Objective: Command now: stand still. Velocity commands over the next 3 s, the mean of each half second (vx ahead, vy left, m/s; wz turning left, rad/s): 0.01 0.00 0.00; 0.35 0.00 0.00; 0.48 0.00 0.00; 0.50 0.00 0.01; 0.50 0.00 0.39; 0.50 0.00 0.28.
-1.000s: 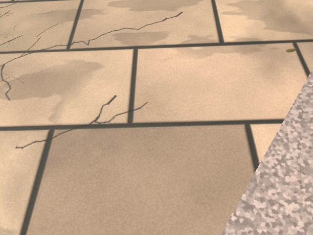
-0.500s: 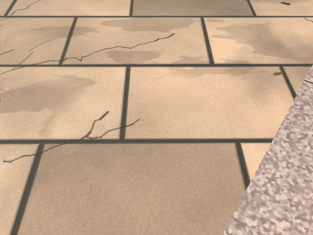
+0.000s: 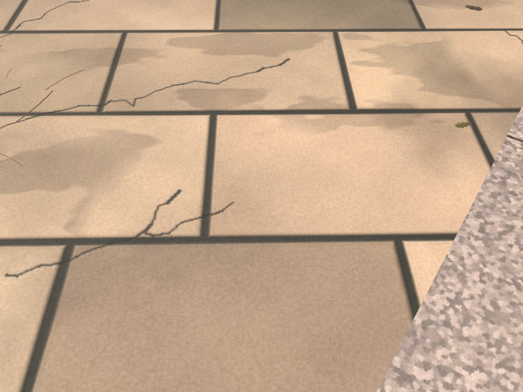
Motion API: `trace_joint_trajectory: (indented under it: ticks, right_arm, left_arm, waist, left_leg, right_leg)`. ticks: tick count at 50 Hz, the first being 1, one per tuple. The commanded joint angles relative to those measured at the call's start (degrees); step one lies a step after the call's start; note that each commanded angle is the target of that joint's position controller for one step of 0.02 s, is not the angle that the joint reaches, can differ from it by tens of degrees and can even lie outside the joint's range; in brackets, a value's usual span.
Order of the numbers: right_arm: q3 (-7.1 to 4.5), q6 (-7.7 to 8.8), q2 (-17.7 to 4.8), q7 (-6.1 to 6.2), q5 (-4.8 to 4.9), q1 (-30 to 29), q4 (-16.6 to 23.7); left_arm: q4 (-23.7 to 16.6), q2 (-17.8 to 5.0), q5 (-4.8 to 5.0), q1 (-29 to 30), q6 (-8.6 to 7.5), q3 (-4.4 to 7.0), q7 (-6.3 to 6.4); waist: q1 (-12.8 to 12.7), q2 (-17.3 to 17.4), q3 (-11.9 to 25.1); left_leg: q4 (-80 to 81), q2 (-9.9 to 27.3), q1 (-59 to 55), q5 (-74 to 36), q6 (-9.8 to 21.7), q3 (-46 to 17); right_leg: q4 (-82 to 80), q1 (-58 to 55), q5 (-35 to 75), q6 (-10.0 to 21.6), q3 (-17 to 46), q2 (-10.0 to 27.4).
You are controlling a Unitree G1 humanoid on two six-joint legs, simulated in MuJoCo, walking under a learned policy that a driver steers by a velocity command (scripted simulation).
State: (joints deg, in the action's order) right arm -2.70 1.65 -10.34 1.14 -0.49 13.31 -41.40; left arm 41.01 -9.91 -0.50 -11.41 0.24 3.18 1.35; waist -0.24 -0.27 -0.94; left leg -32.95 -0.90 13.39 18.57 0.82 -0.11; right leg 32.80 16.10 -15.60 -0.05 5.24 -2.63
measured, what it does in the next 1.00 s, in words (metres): walks ahead: right foot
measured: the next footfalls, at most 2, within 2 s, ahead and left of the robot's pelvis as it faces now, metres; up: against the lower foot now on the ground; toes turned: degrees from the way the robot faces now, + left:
right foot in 0.76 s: +0.13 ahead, -0.14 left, +0.00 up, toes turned -1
left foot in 1.24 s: +0.48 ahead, +0.10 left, +0.00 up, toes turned +2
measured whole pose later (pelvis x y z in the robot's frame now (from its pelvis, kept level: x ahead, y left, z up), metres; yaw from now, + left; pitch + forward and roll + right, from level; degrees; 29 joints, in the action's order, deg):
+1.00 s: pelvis +0.15 -0.05 +0.02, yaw +0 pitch +2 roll -1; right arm -3.6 4.6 -16.0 -0.6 0.8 10.6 -45.0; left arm 54.2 -11.3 0.0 -23.7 -5.0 2.0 -0.3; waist -3.1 3.0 1.5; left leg -55.1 6.2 38.6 5.6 1.1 -0.6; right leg 13.6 2.4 -13.0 2.7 -1.7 -2.8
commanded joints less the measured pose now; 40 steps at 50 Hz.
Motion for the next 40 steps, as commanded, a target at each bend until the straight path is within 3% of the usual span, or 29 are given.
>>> trace_joint_trajectory:
  ticks: [1, 21, 23, 24, 25, 26, 28, 31, 34, 36, 37, 38, 39, 40]
  right_arm:
    - [-1.32, 0.85, -5.1, 0.16, 0.03, -0.5, 3.6]
    - [-1.27, 0.92, -4.6, 0.23, 0.13, 1.8, -0.7]
    - [-1.44, 0.56, -5.1, 0.46, 0.3, 3.6, -2.3]
    - [-2.25, 0.27, -7.6, 0.76, 0.77, 4.6, -2.7]
    - [-2.7, 0.17, -9.4, 1.01, 1.04, 6.7, -3.2]
    - [-3.1, 0.37, -11.1, 1.16, 1.18, 7.1, -3.4]
    - [-3.36, 1.52, -12.1, 1.33, 0.92, 8.0, -4.1]
    - [-3.12, 2.35, -11.4, 0.63, 1.86, 5.9, -3.9]
    - [-3.36, 1.72, -12.6, -0.03, 2.54, 4.7, -4.7]
    - [-3.05, 1.3, -11.9, -0.25, 2.62, 4.8, -5.2]
    - [-2.44, 1.48, -10.5, -0.36, 2.21, 4.3, -5.2]
    - [-1.31, 1.85, -7.2, -0.64, 1.5, 2.2, -4.3]
    - [-0.27, 3.06, -3.5, -0.49, 1.09, 1.9, -1.2]
    - [-1.24, 3.91, -7.7, -0.35, 2.71, 1.0, -0.6]
  left_arm:
    - [-3.5, -4.9, 0.03, 1.0, -0.8, 1.31, 0.26]
    - [3.6, -5.1, 0.13, -1.6, -0.49, 1.47, 1.54]
    - [5.4, -4.4, 0.32, -3.1, -0.31, 1.33, 1.68]
    - [5.6, -5.1, 0.74, -2.8, -0.52, 1.59, 1.77]
    - [4.9, -5.5, 1.07, -1.0, -1.15, 1.65, 1.69]
    - [3.8, -5.8, 1.66, 1.3, -2.15, 1.56, 1.43]
    - [2.9, -6.6, 2.38, 4.4, -3.81, 1.76, 0.7]
    - [3.9, -6.1, 2.28, 4.2, -5.16, 1.46, -0.59]
    - [6.2, -5.2, 1.91, 1.1, -5.74, 1.24, -1.47]
    - [9.1, -6.3, 2.0, -4.7, -5.46, 1.87, -1.54]
    - [10.4, -7.6, 2.23, -9.2, -5.23, 2.54, -1.23]
    - [11.5, -11.2, 2.2, -15.7, -5.32, 3.55, -0.7]
    - [11.3, -18.9, 1.52, -20.6, -5.57, 4.88, -0.71]
    - [11.5, -16.4, 0.58, -19.5, -6.35, 3.99, -1.23]
  waist:
    - [-0.1, 0.1, 2.0]
    - [-0.2, 0.4, 0.5]
    - [0.2, 2.0, 0.7]
    - [1.0, 4.6, -1.0]
    - [2.1, 7.6, -3.2]
    - [2.7, 9.9, -6.3]
    - [3.6, 8.6, -9.0]
    - [2.8, 5.1, -5.6]
    - [0.8, 6.0, -2.3]
    - [-2.1, 5.4, -0.7]
    - [-4.4, 4.9, 0.9]
    - [-7.5, -1.1, 3.0]
    - [-7.7, -15.6, 5.7]
    - [-7.0, -11.9, 4.1]
  left_leg:
    - [6.4, 3.5, 1.9, -6.9, 1.2, -4.0]
    - [9.6, 3.7, 1.6, -7.1, 2.5, -4.6]
    - [12.3, 3.4, 1.4, 7.8, 3.6, -5.4]
    - [14.6, 5.1, 1.2, 18.0, 5.7, -8.9]
    - [19.0, 10.3, 0.1, 27.0, 8.9, -16.4]
    - [23.1, 16.5, 0.2, 31.0, 12.4, -24.6]
    - [25.6, 21.4, -2.4, 24.7, 15.6, -30.9]
    - [24.9, 18.0, -7.4, 11.3, 12.9, -22.6]
    - [22.5, 12.3, -1.2, 3.2, 11.0, -12.2]
    - [17.6, 10.3, 4.9, 3.4, 9.7, -9.4]
    - [12.8, 9.1, 8.2, 1.8, 8.2, -8.0]
    - [-2.2, 5.0, 14.8, -0.3, 4.5, -3.0]
    - [-22.4, -1.4, 29.0, 9.3, 0.8, 1.9]
    - [-34.0, 0.3, 35.3, 13.9, 1.3, -4.5]
  right_leg:
    - [-4.7, -2.3, 8.8, 1.7, 3.7, 3.5]
    - [-6.0, -3.9, 9.7, 0.1, 3.3, 3.7]
    - [-4.6, -3.1, -1.1, 0.2, 0.6, 1.4]
    - [-0.4, 1.0, -8.7, 0.4, -2.2, -0.7]
    - [4.8, 7.1, -11.5, 0.5, -4.3, -1.1]
    - [9.2, 12.0, -10.3, 1.0, -5.2, 0.7]
    - [17.5, 20.2, -12.3, 2.2, -2.2, 4.9]
    - [11.6, 19.1, -10.3, 3.4, -3.4, 6.6]
    - [1.0, 3.3, -1.0, 2.2, -8.3, 3.0]
    - [-4.3, -8.8, 4.5, 1.7, -10.6, 0.2]
    - [-5.6, -15.3, 3.6, 2.4, -9.5, 0.4]
    - [-10.7, -23.2, -2.0, 5.3, 1.8, 8.4]
    - [-19.0, -31.0, -10.3, 14.0, 27.6, 22.8]
    - [-23.1, -27.1, -21.8, 19.3, 38.5, 26.5]
Over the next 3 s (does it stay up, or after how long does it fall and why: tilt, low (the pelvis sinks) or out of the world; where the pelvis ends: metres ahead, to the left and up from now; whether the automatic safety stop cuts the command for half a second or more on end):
stays up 1.30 0.06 0.01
